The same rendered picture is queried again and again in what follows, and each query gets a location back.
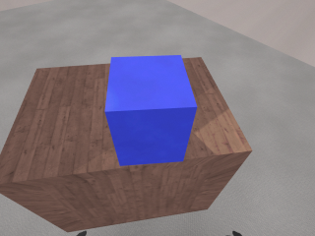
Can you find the pedestal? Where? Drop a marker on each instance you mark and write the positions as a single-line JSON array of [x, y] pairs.
[[59, 160]]

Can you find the carton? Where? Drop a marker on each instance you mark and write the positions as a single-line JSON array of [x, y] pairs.
[[150, 109]]

